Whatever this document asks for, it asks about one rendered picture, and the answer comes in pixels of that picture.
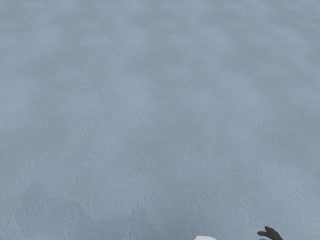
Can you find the robot right hand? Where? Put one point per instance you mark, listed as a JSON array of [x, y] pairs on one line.
[[271, 233]]

